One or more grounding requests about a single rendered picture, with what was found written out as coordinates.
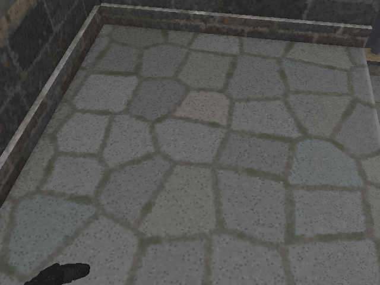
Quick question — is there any left robot hand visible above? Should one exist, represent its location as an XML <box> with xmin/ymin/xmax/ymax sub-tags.
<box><xmin>24</xmin><ymin>263</ymin><xmax>90</xmax><ymax>285</ymax></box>

